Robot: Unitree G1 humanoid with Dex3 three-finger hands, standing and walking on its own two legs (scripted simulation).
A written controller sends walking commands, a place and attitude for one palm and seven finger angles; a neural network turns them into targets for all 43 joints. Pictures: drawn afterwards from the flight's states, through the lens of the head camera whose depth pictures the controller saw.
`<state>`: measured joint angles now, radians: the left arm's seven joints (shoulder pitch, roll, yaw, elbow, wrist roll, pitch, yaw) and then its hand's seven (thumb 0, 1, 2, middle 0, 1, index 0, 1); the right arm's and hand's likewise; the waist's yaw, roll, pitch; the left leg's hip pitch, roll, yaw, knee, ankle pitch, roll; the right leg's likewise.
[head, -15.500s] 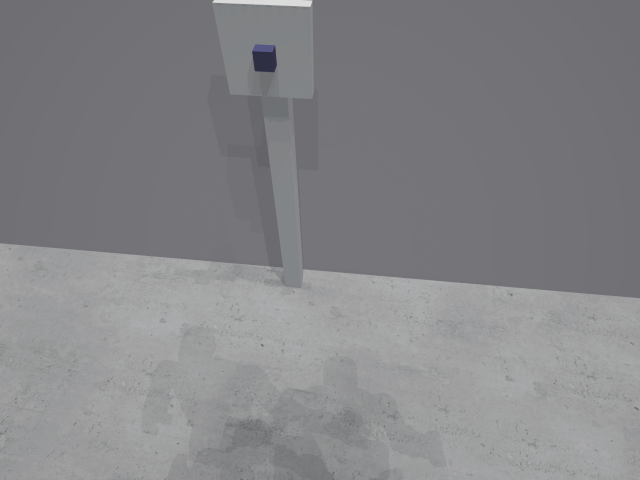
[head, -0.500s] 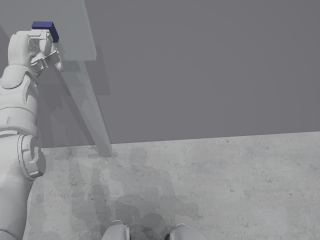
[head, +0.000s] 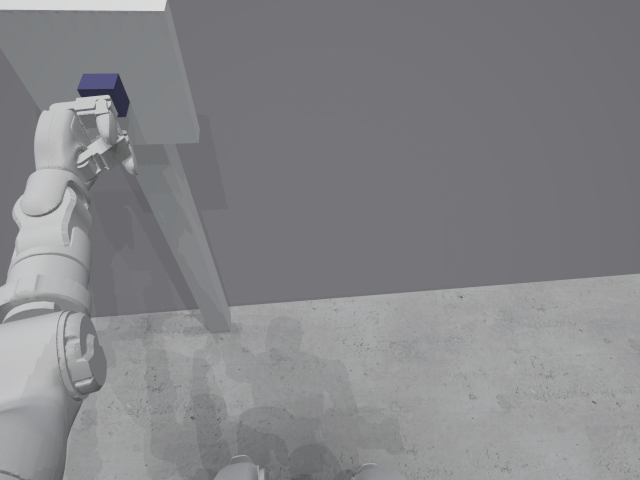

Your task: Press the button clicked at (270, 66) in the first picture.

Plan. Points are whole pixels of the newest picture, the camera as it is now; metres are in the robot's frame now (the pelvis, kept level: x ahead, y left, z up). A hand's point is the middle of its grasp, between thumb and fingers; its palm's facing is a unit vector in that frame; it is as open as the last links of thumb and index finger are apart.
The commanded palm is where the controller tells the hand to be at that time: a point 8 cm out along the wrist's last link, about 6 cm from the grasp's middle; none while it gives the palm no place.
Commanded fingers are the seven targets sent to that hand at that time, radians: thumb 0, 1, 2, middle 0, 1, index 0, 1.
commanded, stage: pull the fist back off the button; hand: left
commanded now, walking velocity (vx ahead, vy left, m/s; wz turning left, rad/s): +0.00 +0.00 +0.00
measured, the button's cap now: (105, 94) +0.54 +0.23 +0.16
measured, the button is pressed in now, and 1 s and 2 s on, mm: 0 0 0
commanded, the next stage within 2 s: draw the hand back to the body in 0.60 s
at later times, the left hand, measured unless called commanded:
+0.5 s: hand (119, 197) +0.41 +0.20 +0.13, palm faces +0.07 -1.00 +0.01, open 3.1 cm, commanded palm +0.38 +0.25 +0.13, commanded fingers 0.00 0.90 0.90 -1.30 -1.50 -1.30 -1.50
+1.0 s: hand (99, 222) +0.36 +0.20 +0.15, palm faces +0.08 -1.00 -0.01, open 3.1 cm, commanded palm +0.32 +0.25 +0.15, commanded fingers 0.00 0.90 0.90 -1.30 -1.50 -1.30 -1.50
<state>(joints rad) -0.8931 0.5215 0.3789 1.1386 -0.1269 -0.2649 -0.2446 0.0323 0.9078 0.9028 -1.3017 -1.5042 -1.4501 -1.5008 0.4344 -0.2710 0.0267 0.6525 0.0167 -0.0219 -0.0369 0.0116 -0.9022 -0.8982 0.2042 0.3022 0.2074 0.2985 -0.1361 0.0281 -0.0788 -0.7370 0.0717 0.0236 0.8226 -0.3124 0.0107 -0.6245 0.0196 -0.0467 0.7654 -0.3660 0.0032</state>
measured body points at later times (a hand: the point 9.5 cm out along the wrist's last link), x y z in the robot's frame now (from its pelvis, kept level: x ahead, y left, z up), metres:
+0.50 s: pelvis +0.04 -0.01 +0.01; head +0.06 -0.01 +0.46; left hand +0.40 +0.26 +0.13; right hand +0.17 -0.26 -0.08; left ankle +0.05 +0.11 -0.70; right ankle +0.00 -0.13 -0.70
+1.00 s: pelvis +0.03 -0.02 +0.02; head +0.03 -0.04 +0.47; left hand +0.35 +0.26 +0.15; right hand +0.16 -0.27 -0.08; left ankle +0.05 +0.11 -0.70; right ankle +0.00 -0.13 -0.70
